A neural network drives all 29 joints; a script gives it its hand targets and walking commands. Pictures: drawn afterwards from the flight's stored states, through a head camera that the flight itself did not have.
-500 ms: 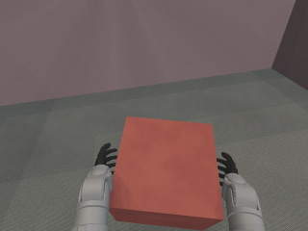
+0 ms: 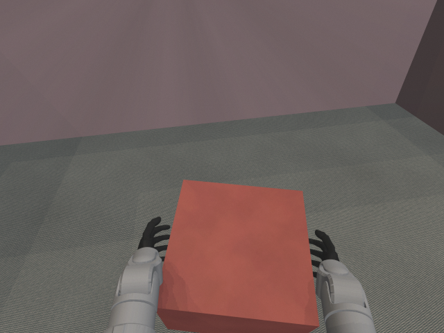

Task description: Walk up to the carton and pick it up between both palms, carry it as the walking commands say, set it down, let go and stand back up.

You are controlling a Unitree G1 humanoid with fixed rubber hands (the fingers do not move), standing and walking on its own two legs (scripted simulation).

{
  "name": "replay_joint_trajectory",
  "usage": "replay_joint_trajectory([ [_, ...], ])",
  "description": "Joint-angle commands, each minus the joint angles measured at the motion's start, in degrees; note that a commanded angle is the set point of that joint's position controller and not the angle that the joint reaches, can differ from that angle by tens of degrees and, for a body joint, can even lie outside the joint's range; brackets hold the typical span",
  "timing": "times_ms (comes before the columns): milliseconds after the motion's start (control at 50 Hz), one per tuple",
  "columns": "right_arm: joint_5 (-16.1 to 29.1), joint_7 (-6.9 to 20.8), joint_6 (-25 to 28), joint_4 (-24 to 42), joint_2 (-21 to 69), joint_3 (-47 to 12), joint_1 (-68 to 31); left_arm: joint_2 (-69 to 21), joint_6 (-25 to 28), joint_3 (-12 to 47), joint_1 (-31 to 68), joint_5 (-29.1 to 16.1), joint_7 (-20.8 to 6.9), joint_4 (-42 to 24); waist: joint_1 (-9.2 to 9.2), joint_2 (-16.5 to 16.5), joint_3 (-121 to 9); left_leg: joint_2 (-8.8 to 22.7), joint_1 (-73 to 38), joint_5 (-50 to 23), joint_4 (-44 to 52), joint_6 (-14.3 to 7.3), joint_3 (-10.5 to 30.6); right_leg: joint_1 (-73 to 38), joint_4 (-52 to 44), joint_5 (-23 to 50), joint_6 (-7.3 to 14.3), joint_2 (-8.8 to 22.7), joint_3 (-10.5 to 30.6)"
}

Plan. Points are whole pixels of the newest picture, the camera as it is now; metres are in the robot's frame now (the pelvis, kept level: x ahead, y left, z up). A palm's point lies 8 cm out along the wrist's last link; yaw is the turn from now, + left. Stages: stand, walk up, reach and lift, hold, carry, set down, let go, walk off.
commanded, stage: set down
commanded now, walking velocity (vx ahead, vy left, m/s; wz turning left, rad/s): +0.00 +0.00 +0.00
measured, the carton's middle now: (235, 259) +0.32 +0.02 -0.06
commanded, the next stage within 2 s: none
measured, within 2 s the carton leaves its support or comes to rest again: neither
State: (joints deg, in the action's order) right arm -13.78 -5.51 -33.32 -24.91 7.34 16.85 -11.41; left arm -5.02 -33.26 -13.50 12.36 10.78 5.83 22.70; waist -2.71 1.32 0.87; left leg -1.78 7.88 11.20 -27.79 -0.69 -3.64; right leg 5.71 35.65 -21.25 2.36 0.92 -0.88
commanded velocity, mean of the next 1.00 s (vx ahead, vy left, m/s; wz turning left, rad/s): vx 0.00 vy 0.00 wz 0.00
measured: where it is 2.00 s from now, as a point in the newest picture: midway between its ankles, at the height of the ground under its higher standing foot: outside the picture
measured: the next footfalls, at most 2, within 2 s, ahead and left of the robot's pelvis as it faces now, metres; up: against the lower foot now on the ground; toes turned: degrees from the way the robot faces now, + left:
none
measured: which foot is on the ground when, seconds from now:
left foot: down 0.00-1.00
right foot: down 0.00-1.00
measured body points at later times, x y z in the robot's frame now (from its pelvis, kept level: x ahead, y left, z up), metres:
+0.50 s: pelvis +0.00 +0.01 -0.01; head +0.12 +0.01 +0.42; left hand +0.31 +0.20 -0.08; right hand +0.30 -0.15 -0.10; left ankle +0.05 +0.12 -0.73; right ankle -0.01 -0.09 -0.73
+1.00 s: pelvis -0.06 +0.02 -0.09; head +0.15 +0.02 +0.31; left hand +0.35 +0.20 -0.16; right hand +0.32 -0.15 -0.19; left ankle +0.05 +0.13 -0.73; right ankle -0.01 -0.09 -0.73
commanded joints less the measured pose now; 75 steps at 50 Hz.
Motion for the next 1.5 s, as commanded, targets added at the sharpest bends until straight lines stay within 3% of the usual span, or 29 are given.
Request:
replay_joint_trajectory([
  [0,14.27,22.49,8.40,4.52,50.30,-32.93,-47.03,-49.79,6.35,25.32,42.48,-11.52,-24.42,0.86,-0.73,3.22,-14.25,-0.80,-10.80,-5.66,-0.05,-1.72,6.89,17.01,-14.18,7.55,1.33,-2.20,8.38],
  [40,12.77,22.44,9.21,1.24,47.67,-31.56,-47.46,-49.34,7.06,21.65,40.02,-10.08,-24.45,4.81,-1.07,7.86,-11.07,-1.06,-9.00,-4.34,-0.86,-1.62,6.66,21.50,-14.39,4.75,0.96,-3.02,7.74],
  [80,10.95,22.03,10.66,-1.66,48.95,-28.59,-44.42,-48.96,9.05,23.45,44.42,-10.23,-24.29,3.71,1.96,4.44,-13.07,-1.12,-6.39,-4.63,-2.42,-1.14,6.94,22.39,-12.53,7.78,1.71,-3.53,7.84],
  [140,11.98,22.04,13.32,-2.15,49.41,-28.92,-47.66,-47.80,11.15,19.91,40.74,-7.90,-23.98,7.53,-0.74,6.19,-15.93,-1.25,-2.65,-6.44,-4.34,-1.74,7.27,23.60,-10.83,8.62,1.54,-3.06,7.81],
  [160,9.79,21.33,13.18,-4.87,48.60,-27.13,-43.23,-46.62,11.19,20.32,40.28,-6.99,-23.60,8.25,1.88,4.17,-15.36,-0.65,-3.19,-6.33,-4.64,-1.85,7.15,24.59,-10.51,9.95,1.31,-3.08,8.31],
  [200,10.09,21.63,14.53,-5.14,48.12,-27.82,-44.89,-46.78,12.49,16.81,36.31,-5.39,-22.98,11.12,-1.03,4.60,-18.88,-0.35,2.13,-8.78,-5.34,-2.34,7.33,22.50,-6.54,11.95,0.63,-4.16,7.78],
  [300,11.16,21.91,18.58,-2.97,47.79,-29.79,-41.40,-46.53,16.53,24.26,38.04,-6.90,-22.52,5.05,1.61,0.15,-34.82,-0.56,0.42,-22.67,-9.75,-2.06,9.29,24.33,-1.29,23.43,0.05,-5.48,7.08],
  [380,13.22,21.31,21.58,1.13,48.14,-33.88,-46.16,-46.05,18.75,23.29,34.80,-5.91,-21.75,5.70,-1.42,1.94,-41.06,-1.81,3.35,-25.51,-12.77,-2.70,9.83,26.23,1.46,25.77,-0.34,-5.53,7.94],
  [460,12.95,20.74,24.61,6.28,45.39,-37.73,-42.21,-47.75,21.81,29.63,32.67,-9.26,-20.82,1.99,1.96,4.15,-53.39,-1.31,1.16,-37.49,-16.69,-1.89,11.76,28.77,4.87,32.83,-0.03,-6.76,7.05],
  [500,14.62,19.82,26.23,3.86,45.82,-38.15,-41.87,-44.90,23.58,29.31,32.15,-7.94,-19.93,0.08,-0.15,0.42,-55.12,-1.57,3.81,-43.94,-19.25,-1.56,11.80,31.36,6.77,37.48,-0.55,-6.66,8.03],
  [540,15.07,19.24,28.19,5.67,42.14,-38.81,-41.31,-44.91,25.31,32.49,32.12,-9.70,-18.80,-3.07,1.34,-1.40,-61.04,-1.39,4.11,-48.59,-22.01,-0.49,12.25,34.29,10.02,39.76,-0.38,-6.85,7.99],
  [600,12.14,18.08,27.77,2.51,38.67,-35.35,-39.64,-44.64,24.75,29.99,31.97,-9.07,-19.02,2.88,3.56,-2.01,-56.94,-0.78,9.25,-41.42,-22.12,-0.01,12.63,40.40,9.91,32.79,-0.30,-6.92,7.14],
  [620,13.18,17.92,27.54,4.04,41.03,-36.70,-43.94,-42.22,25.03,28.66,33.49,-8.55,-19.39,2.29,0.77,1.14,-56.32,-1.35,14.78,-33.46,-23.22,-0.69,11.49,38.37,10.41,30.04,-0.84,-6.40,8.36],
  [760,16.25,19.47,27.61,9.02,39.52,-40.14,-54.17,-44.48,24.56,30.65,39.22,-8.43,-18.07,-0.22,-3.40,-0.68,-69.36,-2.38,17.59,-28.94,-26.89,0.07,10.31,45.75,17.47,23.29,-0.86,-7.75,5.90],
  [780,17.83,19.73,28.04,10.98,39.94,-42.30,-57.61,-44.91,24.57,32.70,41.28,-9.70,-17.56,-3.87,-2.50,0.79,-74.07,-2.35,15.13,-31.47,-28.65,-0.03,9.51,47.43,17.90,23.76,-1.45,-8.10,5.42],
  [840,13.66,20.01,25.01,2.36,40.30,-36.21,-56.93,-46.41,22.08,31.02,47.56,-9.90,-18.36,0.86,1.26,1.43,-68.90,-2.32,22.92,-14.61,-28.47,0.18,9.33,52.70,19.34,11.27,-0.52,-8.38,3.82],
  [940,15.32,21.98,21.46,1.89,42.80,-34.90,-70.58,-52.27,17.80,27.72,57.52,-9.39,-20.69,4.59,0.48,-1.09,-66.29,-2.66,31.61,2.01,-31.10,-0.62,7.08,56.62,22.36,-0.68,0.05,-7.99,3.87],
  [980,15.72,23.06,19.80,1.85,44.05,-36.06,-75.56,-51.03,15.82,24.12,56.90,-8.14,-21.47,9.24,-1.44,2.31,-66.35,-2.93,33.00,5.86,-31.72,-1.71,8.29,58.99,23.75,-3.98,-0.48,-8.25,3.64],
  [1040,14.86,22.71,17.97,0.56,44.91,-34.34,-76.67,-50.94,14.39,24.70,63.71,-10.35,-23.56,8.80,1.06,1.99,-68.72,-3.15,38.95,8.01,-33.70,-1.75,6.54,55.02,24.48,-4.39,-0.76,-7.72,3.95],
  [1100,16.16,23.83,17.07,2.09,43.49,-35.10,-82.23,-52.36,12.51,24.00,66.32,-10.31,-24.03,8.42,-1.91,-0.78,-71.56,-3.71,38.56,9.21,-34.19,-0.92,6.58,58.02,27.14,-5.06,-0.20,-8.60,3.65],
  [1120,16.11,23.69,16.77,0.66,45.70,-34.38,-83.16,-50.63,12.74,22.97,67.36,-10.19,-24.22,7.89,-1.76,1.82,-70.89,-3.71,40.07,6.86,-35.78,-1.37,7.06,60.09,28.12,-2.81,-0.70,-8.73,3.39],
  [1180,16.45,23.77,15.49,-2.74,48.27,-32.70,-81.30,-50.06,12.89,23.78,72.97,-12.37,-25.01,3.80,1.75,2.44,-76.90,-4.07,41.81,7.58,-38.44,-1.53,4.85,58.13,29.07,-3.22,-1.71,-8.69,2.68],
  [1200,16.85,23.63,15.90,-0.92,44.75,-32.42,-84.94,-48.67,11.90,22.77,71.02,-11.16,-25.44,9.46,-1.51,1.02,-73.85,-3.92,43.16,9.17,-38.14,-1.54,5.06,60.34,30.32,-4.98,-1.09,-8.57,3.21],
  [1240,16.18,24.04,16.02,0.19,43.39,-31.95,-84.24,-51.87,10.81,23.27,66.52,-11.43,-25.04,11.29,0.92,0.87,-75.05,-3.87,39.19,7.90,-38.80,-0.98,7.79,64.67,31.85,-3.77,-0.86,-9.24,1.73],
  [1280,19.64,23.82,16.50,5.15,45.49,-35.95,-87.11,-47.94,12.61,25.07,71.72,-13.29,-25.10,3.15,-2.92,2.34,-82.62,-3.89,41.46,1.41,-41.85,-1.19,5.51,60.50,33.17,1.15,-1.22,-8.95,2.66],
  [1340,18.11,23.20,15.76,0.56,42.75,-34.36,-87.13,-49.16,11.98,25.10,72.60,-14.24,-24.46,6.31,0.22,3.02,-79.25,-4.15,43.11,3.64,-42.47,-0.78,6.50,64.41,35.04,-0.35,-1.46,-9.06,1.70],
  [1380,18.58,22.89,16.20,5.07,41.33,-34.85,-91.07,-48.32,11.60,24.18,71.65,-14.24,-24.84,8.45,-0.16,4.01,-80.89,-4.37,44.99,5.16,-44.05,-1.02,6.38,63.96,36.21,-0.85,-1.34,-8.98,1.63],
  [1460,19.40,22.11,16.15,1.38,46.13,-34.60,-84.58,-45.38,13.77,24.93,75.15,-14.74,-24.73,3.24,-1.70,2.29,-83.37,-5.06,46.89,-3.42,-47.32,-1.37,3.70,63.90,37.38,4.98,-2.14,-9.19,2.86],
  [1480,20.38,22.13,16.44,3.32,45.02,-36.05,-88.28,-43.54,13.81,24.70,74.97,-14.51,-24.12,3.43,-4.72,4.48,-84.89,-4.76,45.92,-3.75,-46.92,-1.57,5.40,65.37,39.34,4.47,-2.16,-9.56,2.14],
])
